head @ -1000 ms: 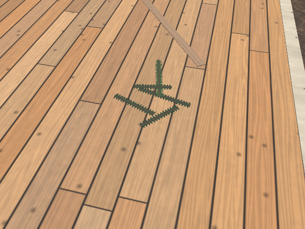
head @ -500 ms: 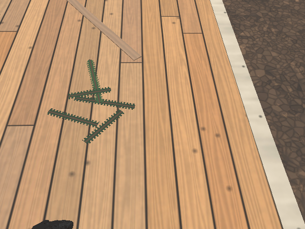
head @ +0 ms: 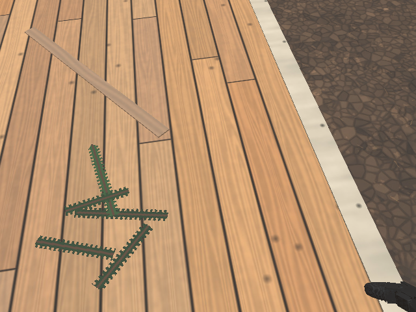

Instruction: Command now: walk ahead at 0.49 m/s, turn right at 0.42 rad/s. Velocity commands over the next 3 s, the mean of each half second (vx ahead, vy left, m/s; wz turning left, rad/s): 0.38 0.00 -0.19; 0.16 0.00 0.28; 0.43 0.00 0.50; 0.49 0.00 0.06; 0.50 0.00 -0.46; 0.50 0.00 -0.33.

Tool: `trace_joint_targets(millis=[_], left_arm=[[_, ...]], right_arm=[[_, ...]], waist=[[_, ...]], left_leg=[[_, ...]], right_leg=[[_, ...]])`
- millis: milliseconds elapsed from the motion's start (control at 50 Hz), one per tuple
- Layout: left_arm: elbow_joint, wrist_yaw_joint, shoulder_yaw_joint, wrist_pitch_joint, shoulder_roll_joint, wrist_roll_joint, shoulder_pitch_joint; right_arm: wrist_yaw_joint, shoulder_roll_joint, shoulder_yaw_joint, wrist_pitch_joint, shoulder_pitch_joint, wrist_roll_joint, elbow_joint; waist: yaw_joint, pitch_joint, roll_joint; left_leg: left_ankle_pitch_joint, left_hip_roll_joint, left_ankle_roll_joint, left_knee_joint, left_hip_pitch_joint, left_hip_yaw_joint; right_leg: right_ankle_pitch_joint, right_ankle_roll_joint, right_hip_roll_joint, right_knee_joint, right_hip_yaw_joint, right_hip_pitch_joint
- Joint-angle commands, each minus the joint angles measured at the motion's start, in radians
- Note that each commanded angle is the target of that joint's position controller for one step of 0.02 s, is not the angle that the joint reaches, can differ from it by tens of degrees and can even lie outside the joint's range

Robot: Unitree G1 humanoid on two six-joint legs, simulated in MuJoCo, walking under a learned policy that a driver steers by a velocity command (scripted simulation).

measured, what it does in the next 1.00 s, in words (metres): walks ahead: left foot, then right foot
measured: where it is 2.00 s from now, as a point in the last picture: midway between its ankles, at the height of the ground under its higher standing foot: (198, 219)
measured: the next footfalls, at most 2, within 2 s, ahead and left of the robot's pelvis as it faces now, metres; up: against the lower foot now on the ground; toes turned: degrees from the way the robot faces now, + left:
left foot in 0.10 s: +0.24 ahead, +0.14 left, +0.00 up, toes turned -5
right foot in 0.52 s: +0.42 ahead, -0.11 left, +0.00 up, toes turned -3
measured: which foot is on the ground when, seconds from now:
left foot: up 0.00-0.08, down 0.10-0.54, up 0.56-0.92, down 0.94-1.00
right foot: down 0.00-0.12, up 0.14-0.50, down 0.52-0.94, up 0.96-1.00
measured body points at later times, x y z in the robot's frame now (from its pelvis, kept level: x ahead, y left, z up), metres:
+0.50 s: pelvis +0.25 +0.02 +0.00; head +0.29 +0.02 +0.45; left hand +0.48 +0.24 -0.09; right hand +0.26 -0.26 -0.13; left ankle +0.20 +0.14 -0.74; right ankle +0.38 -0.11 -0.72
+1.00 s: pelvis +0.33 +0.04 -0.01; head +0.33 +0.07 +0.44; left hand +0.46 +0.33 -0.12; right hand +0.40 -0.25 -0.11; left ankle +0.29 +0.12 -0.74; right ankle +0.37 -0.10 -0.71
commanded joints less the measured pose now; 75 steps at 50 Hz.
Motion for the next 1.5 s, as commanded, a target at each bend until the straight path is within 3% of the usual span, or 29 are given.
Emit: trace_joint_targets(millis=[20,80,100,120,140,160,200,240,320,440,520,540,560,580,600,680,840,920,940,960,980,1020,1080,1300,1380,1420,1440,1460,1500], left_arm=[[-0.027,0.009,0.036,-0.001,0.14,0.0,0.044],[-0.02,0.005,0.033,0.006,0.134,0.008,0.024],[-0.031,0.0,0.017,0.003,0.095,0.016,0.014],[-0.043,0.0,-0.001,-0.008,0.048,0.012,0.096],[-0.033,0.002,-0.01,-0.016,0.048,-0.001,0.156],[-0.041,0.001,0.008,-0.02,0.133,-0.011,0.077],[-0.083,-0.002,0.007,-0.024,0.13,0.007,-0.091],[-0.084,-0.008,0.008,-0.025,0.099,0.019,-0.097],[-0.077,-0.006,-0.016,-0.018,0.024,0.035,-0.096],[-0.092,-0.021,-0.013,-0.02,0.041,0.03,-0.231],[-0.068,-0.017,0.014,-0.026,0.095,0.049,-0.16],[-0.075,-0.006,0.027,-0.026,0.164,0.062,-0.118],[-0.079,0.003,0.013,-0.011,0.129,0.074,-0.107],[-0.065,-0.002,-0.006,0.003,0.048,0.057,-0.08],[-0.054,-0.008,-0.01,0.007,0.044,0.042,-0.106],[-0.057,0.003,0.013,0.017,0.113,0.051,-0.28],[-0.009,0.032,0.041,0.03,0.146,0.019,-0.287],[-0.006,0.019,0.043,0.03,0.129,-0.011,-0.333],[-0.008,0.015,0.033,0.03,0.077,-0.003,-0.344],[-0.021,-0.004,0.012,0.024,-0.011,0.017,-0.35],[-0.075,-0.009,0.023,0.001,0.033,-0.001,-0.426],[-0.049,-0.011,0.051,-0.036,0.138,-0.014,-0.395],[-0.009,-0.011,0.051,-0.049,0.103,0.031,-0.391],[-0.081,-0.051,0.019,-0.076,0.042,0.007,-0.583],[-0.056,-0.053,0.034,-0.09,0.097,0.004,-0.459],[0.01,-0.038,0.064,-0.093,0.167,0.017,-0.208],[0.029,-0.03,0.071,-0.087,0.227,0.035,-0.024],[0.083,-0.045,0.082,-0.078,0.269,0.037,0.039],[0.068,-0.044,0.04,-0.075,0.1,0.01,-0.077]], right_arm=[[0.017,-0.097,-0.028,-0.03,-0.096,0.008,-0.086],[0.012,-0.131,-0.051,-0.039,0.028,0.007,-0.062],[0.006,-0.169,-0.066,-0.045,0.153,-0.006,-0.046],[0.002,-0.254,-0.09,-0.042,0.298,-0.023,-0.024],[0.014,-0.228,-0.095,-0.026,0.388,0.006,0.032],[0.015,-0.153,-0.073,-0.021,0.358,0.026,0.022],[0.012,-0.104,-0.052,-0.005,0.254,0.009,0.013],[0.012,-0.076,-0.039,-0.007,0.205,-0.005,0.014],[0.009,-0.112,-0.045,-0.007,0.179,0.002,0.048],[-0.006,-0.148,-0.049,0.03,0.241,0.021,0.11],[-0.009,-0.123,-0.04,0.038,0.238,0.023,0.129],[-0.006,-0.085,-0.024,0.028,0.286,-0.006,0.121],[-0.004,-0.008,0.004,0.029,0.416,-0.007,0.146],[-0.005,-0.051,-0.001,0.048,0.383,0.009,0.154],[-0.009,-0.102,-0.018,0.069,0.33,0.023,0.139],[-0.053,-0.121,-0.045,0.146,0.289,0.018,0.13],[-0.032,-0.079,-0.048,0.143,0.237,0.016,0.085],[-0.007,-0.083,-0.065,0.136,0.387,0.018,0.164],[-0.008,-0.093,-0.072,0.131,0.469,0.02,0.2],[-0.02,-0.152,-0.08,0.121,0.51,0.02,0.192],[-0.008,-0.237,-0.087,0.09,0.451,-0.005,0.138],[-0.018,-0.184,-0.075,0.045,0.304,-0.004,0.098],[-0.028,-0.118,-0.055,0.038,0.353,0.015,0.113],[-0.047,-0.135,-0.073,0.057,0.487,0.032,0.146],[-0.05,-0.151,-0.084,0.07,0.429,0.031,0.133],[-0.044,-0.117,-0.071,0.07,0.4,0.017,0.116],[-0.041,-0.055,-0.047,0.067,0.411,-0.009,0.094],[-0.036,0.041,-0.026,0.051,0.589,0.036,0.09],[-0.034,-0.125,-0.059,0.038,0.398,0.059,0.098]], waist=[[0.006,-0.032,-0.134],[-0.071,-0.067,-0.171],[-0.133,-0.181,-0.144],[-0.15,-0.344,0.039],[-0.155,-0.393,0.257],[-0.174,-0.252,0.133],[-0.153,-0.042,0.004],[-0.103,0.004,0.035],[-0.072,-0.04,0.055],[-0.12,-0.089,0.066],[-0.064,-0.114,0.017],[-0.076,-0.2,-0.092],[-0.104,-0.321,-0.242],[-0.06,-0.347,-0.247],[-0.058,-0.27,-0.197],[-0.116,-0.105,-0.19],[-0.1,-0.125,-0.19],[-0.185,-0.082,-0.127],[-0.207,-0.045,-0.011],[-0.192,-0.002,0.224],[-0.185,0.065,0.232],[-0.116,0.126,0.13],[-0.121,0.051,0.071],[-0.199,0.081,0.105],[-0.129,0.041,0.16],[-0.011,-0.139,0.13],[0.044,-0.33,-0.024],[-0.054,-0.44,-0.442],[-0.015,-0.156,-0.193]], left_leg=[[-0.018,-0.041,0.024,-0.077,0.115,0.035],[-0.124,-0.064,0.099,-0.158,0.291,0.076],[-0.101,0.019,0.161,-0.131,0.511,0.011],[-0.139,0.22,0.302,-0.104,0.894,-0.294],[-0.373,0.348,0.39,-0.226,1.023,-0.632],[-0.539,0.327,0.352,-0.271,0.931,-0.616],[-0.411,0.239,0.305,-0.322,0.682,-0.378],[-0.169,0.174,0.285,-0.361,0.549,-0.253],[0.416,0.134,0.291,-0.342,0.467,-0.04],[0.322,0.118,0.239,-0.294,0.5,0.024],[0.177,0.07,0.166,-0.117,0.487,0.016],[-0.03,0.008,0.115,0.025,0.393,0.052],[-0.482,-0.05,0.054,0.214,0.241,0.069],[-0.767,-0.044,0.021,0.329,0.209,0.028],[-0.789,-0.029,0.009,0.386,0.163,0.012],[-0.604,-0.007,-0.032,0.443,0.21,0.048],[-0.467,0.009,0.04,0.248,0.304,0.146],[-0.4,-0.047,0.144,-0.028,0.528,0.221],[-0.499,-0.017,0.186,-0.143,0.588,0.126],[-0.662,0.213,0.275,-0.279,0.654,-0.253],[-0.94,0.315,0.401,-0.474,0.568,-0.636],[-0.764,0.28,0.328,-0.491,0.566,-0.492],[-0.447,0.179,0.253,-0.452,0.618,-0.283],[-0.193,0.138,0.251,-0.363,0.615,-0.212],[0.013,0.163,0.219,-0.277,0.606,-0.233],[0.245,0.072,0.166,0.011,0.544,-0.156],[-0.038,-0.005,0.134,0.317,0.355,-0.11],[-0.655,-0.146,0.079,0.624,0.027,-0.074],[-0.531,-0.043,0.092,0.725,-0.103,-0.08]], right_leg=[[0.199,-0.117,-0.263,-0.038,0.211,0.004],[0.415,-0.082,-0.257,0.084,0.224,0.054],[0.444,-0.051,-0.211,0.265,0.176,-0.002],[0.245,0.023,-0.09,0.589,0.058,-0.293],[-0.274,0.069,-0.027,0.833,-0.004,-0.532],[-0.25,0.065,-0.084,0.911,0.038,-0.639],[-0.11,0.068,-0.158,0.866,-0.035,-0.657],[-0.045,0.079,-0.207,0.762,-0.064,-0.57],[0.006,0.131,-0.196,0.522,-0.132,-0.442],[0.298,0.11,-0.15,0.207,-0.138,-0.279],[0.463,0.038,-0.15,0.023,-0.131,-0.071],[0.877,-0.02,-0.294,0.089,-0.009,0.115],[1.05,-0.182,-0.484,0.125,0.164,0.306],[0.914,-0.226,-0.515,0.076,0.237,0.265],[0.696,-0.197,-0.486,0.031,0.218,0.188],[0.296,-0.136,-0.41,-0.109,0.064,-0.127],[-0.108,-0.128,-0.423,-0.2,-0.063,-0.167],[-0.31,-0.038,-0.382,-0.104,-0.15,-0.274],[-0.341,0.018,-0.314,0.104,-0.239,-0.36],[-0.346,0.1,-0.199,0.507,-0.332,-0.597],[-0.29,0.087,-0.12,0.581,-0.158,-0.776],[-0.038,0.063,-0.189,0.584,-0.094,-0.792],[0.157,0.096,-0.187,0.49,-0.108,-0.69],[0.299,0.143,-0.13,0.131,-0.131,-0.543],[0.235,0.1,-0.12,0.084,-0.15,-0.328],[0.245,0.025,-0.147,0.067,-0.147,0.037],[0.178,-0.042,-0.34,0.119,0.078,0.356],[-0.078,-0.192,-0.541,-0.058,0.593,0.585],[-0.133,-0.127,-0.47,-0.126,0.406,0.345]])
Over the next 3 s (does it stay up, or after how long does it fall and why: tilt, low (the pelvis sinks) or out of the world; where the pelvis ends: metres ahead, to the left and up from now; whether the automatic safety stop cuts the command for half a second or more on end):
stays up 1.37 0.29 -0.02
